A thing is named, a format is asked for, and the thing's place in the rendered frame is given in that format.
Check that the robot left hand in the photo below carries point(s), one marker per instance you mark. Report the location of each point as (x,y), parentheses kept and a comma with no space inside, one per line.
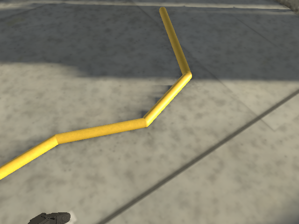
(53,218)

